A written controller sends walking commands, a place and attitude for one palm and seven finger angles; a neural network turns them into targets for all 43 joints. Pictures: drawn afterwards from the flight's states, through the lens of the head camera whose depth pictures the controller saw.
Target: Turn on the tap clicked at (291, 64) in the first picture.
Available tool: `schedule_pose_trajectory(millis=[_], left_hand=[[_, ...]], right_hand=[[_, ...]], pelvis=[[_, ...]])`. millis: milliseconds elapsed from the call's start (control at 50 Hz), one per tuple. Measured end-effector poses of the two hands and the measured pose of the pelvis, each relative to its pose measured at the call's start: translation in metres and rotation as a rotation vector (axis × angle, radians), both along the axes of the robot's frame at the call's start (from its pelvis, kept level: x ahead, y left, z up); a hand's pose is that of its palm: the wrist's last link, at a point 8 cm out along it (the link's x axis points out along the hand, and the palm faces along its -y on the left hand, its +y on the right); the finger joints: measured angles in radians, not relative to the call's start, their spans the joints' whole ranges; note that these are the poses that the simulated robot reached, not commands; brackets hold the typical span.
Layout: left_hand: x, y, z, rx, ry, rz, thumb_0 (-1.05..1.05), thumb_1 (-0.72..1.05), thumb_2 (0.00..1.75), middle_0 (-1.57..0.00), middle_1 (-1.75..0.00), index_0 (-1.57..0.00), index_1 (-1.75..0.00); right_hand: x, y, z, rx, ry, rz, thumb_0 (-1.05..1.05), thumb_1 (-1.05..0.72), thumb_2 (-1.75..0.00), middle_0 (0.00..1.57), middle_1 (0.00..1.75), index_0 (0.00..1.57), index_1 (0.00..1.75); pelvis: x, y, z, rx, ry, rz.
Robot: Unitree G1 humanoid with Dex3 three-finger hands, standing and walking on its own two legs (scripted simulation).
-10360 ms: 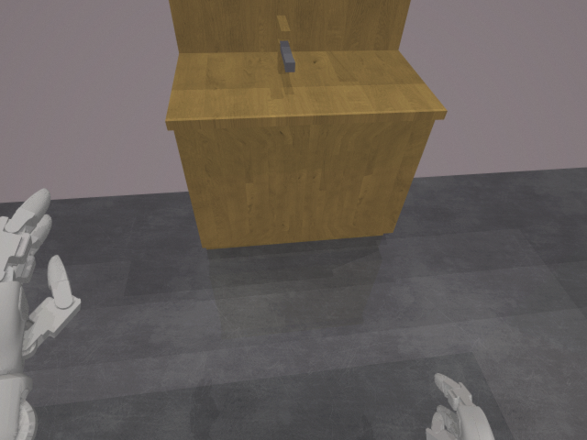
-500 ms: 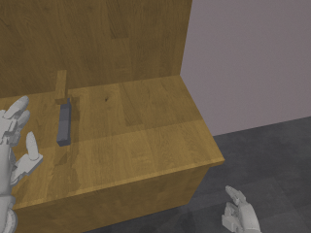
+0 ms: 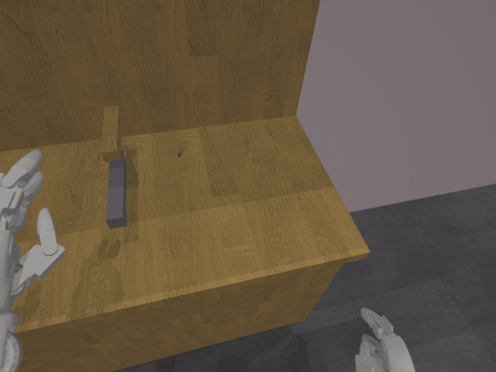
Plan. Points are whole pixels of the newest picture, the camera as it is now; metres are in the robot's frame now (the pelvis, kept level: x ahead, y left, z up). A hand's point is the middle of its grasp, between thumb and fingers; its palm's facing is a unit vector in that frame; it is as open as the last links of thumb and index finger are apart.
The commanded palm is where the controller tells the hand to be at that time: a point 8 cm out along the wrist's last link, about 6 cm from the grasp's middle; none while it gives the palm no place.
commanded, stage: look again from close up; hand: left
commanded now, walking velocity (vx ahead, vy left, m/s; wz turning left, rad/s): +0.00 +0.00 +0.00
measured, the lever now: (116, 217) +0.35 +0.26 +0.01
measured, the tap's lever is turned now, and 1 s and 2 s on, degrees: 0 0 0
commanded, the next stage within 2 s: come to a stop and stand still in 0.32 s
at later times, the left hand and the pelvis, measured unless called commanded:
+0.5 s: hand (39, 232) +0.23 +0.27 +0.16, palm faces +0.40 -0.79 -0.47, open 7.4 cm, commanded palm +0.16 +0.27 +0.17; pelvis +0.00 -0.01 -0.01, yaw +0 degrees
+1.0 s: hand (45, 240) +0.22 +0.26 +0.16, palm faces +0.40 -0.86 -0.31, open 7.4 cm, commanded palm +0.16 +0.29 +0.17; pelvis +0.00 +0.01 +0.00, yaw +0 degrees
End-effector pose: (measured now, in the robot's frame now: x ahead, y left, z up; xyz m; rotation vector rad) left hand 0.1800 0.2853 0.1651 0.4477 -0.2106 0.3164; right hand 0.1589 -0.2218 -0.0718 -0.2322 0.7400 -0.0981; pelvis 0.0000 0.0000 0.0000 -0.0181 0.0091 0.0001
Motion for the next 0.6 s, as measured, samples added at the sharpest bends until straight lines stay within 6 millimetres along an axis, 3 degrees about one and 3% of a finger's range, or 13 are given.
schedule_pose_trajectory(millis=[60, 80, 120, 160, 200, 280, 340, 460, 500, 540, 600], left_hand=[[-0.001, -0.002, -0.001, -0.003, 0.002, 0.001, 0.02, 0.89, 0.90, -0.21, -0.30, -0.21, -0.30], [0.002, 0.002, 0.006, 0.073, -0.005, -0.003, 0.02, 0.89, 0.90, -0.21, -0.30, -0.21, -0.30], [0.012, 0.019, 0.021, 0.159, -0.088, 0.009, 0.02, 0.88, 0.90, -0.21, -0.30, -0.22, -0.30], [0.018, 0.030, 0.027, 0.132, -0.139, 0.045, 0.02, 0.88, 0.90, -0.21, -0.30, -0.22, -0.30], [0.019, 0.025, 0.024, 0.086, -0.151, 0.041, 0.02, 0.89, 0.90, -0.21, -0.30, -0.21, -0.30], [0.011, -0.007, 0.007, 0.040, -0.085, -0.064, 0.02, 0.89, 0.90, -0.20, -0.30, -0.20, -0.30], [0.005, -0.014, -0.005, 0.028, -0.030, -0.105, 0.02, 0.89, 0.90, -0.20, -0.30, -0.21, -0.30], [0.004, 0.005, -0.004, 0.025, -0.065, -0.025, 0.02, 0.88, 0.90, -0.21, -0.30, -0.22, -0.30], [0.011, 0.019, 0.015, 0.152, -0.132, -0.003, 0.02, 0.88, 0.90, -0.22, -0.30, -0.22, -0.30], [0.018, 0.033, 0.028, 0.148, -0.206, 0.033, 0.02, 0.88, 0.90, -0.21, -0.30, -0.22, -0.30], [0.023, 0.024, 0.028, 0.068, -0.224, 0.020, 0.02, 0.89, 0.90, -0.20, -0.30, -0.21, -0.30]], right_hand=[[-0.003, -0.002, -0.001, 0.002, 0.002, -0.005, 0.02, -0.90, -0.90, 0.21, 0.30, 0.20, 0.30], [-0.004, -0.002, -0.002, -0.012, 0.001, 0.017, 0.02, -0.90, -0.90, 0.21, 0.30, 0.20, 0.30], [-0.007, -0.001, -0.005, -0.023, 0.017, 0.058, 0.02, -0.90, -0.90, 0.21, 0.30, 0.20, 0.30], [-0.009, -0.002, -0.005, -0.007, 0.013, 0.066, 0.02, -0.90, -0.90, 0.21, 0.30, 0.20, 0.30], [-0.010, -0.003, -0.004, 0.014, -0.015, 0.054, 0.02, -0.90, -0.90, 0.21, 0.30, 0.20, 0.30], [-0.013, -0.006, -0.002, 0.026, -0.049, 0.016, 0.02, -0.90, -0.90, 0.21, 0.30, 0.21, 0.30], [-0.015, -0.008, -0.002, 0.010, -0.040, 0.000, 0.02, -0.90, -0.90, 0.21, 0.30, 0.20, 0.30], [-0.007, -0.008, 0.000, -0.024, -0.018, 0.028, 0.02, -0.90, -0.90, 0.21, 0.30, 0.20, 0.30], [-0.003, -0.005, 0.000, -0.050, -0.013, 0.086, 0.02, -0.90, -0.90, 0.21, 0.30, 0.20, 0.30], [0.001, -0.002, 0.001, -0.041, -0.015, 0.109, 0.02, -0.90, -0.90, 0.21, 0.30, 0.20, 0.30], [0.008, 0.002, 0.005, 0.000, -0.070, 0.086, 0.02, -0.90, -0.90, 0.21, 0.30, 0.20, 0.30]], pelvis=[[-0.001, -0.001, 0.000, 0.000, -0.001, -0.001], [-0.003, -0.002, -0.001, -0.003, 0.002, 0.002], [-0.009, -0.006, -0.003, -0.002, 0.011, 0.004], [-0.011, -0.007, -0.003, 0.000, 0.010, -0.009], [-0.012, -0.005, -0.004, 0.004, 0.006, -0.020], [-0.008, -0.001, -0.004, 0.008, 0.004, -0.029], [-0.005, -0.002, -0.005, 0.006, 0.004, -0.023], [-0.002, -0.004, -0.004, 0.001, -0.001, -0.007], [-0.004, -0.006, -0.005, -0.002, 0.008, -0.003], [-0.006, -0.006, -0.005, -0.001, 0.008, -0.010], [-0.006, 0.001, -0.005, 0.002, 0.003, -0.026]])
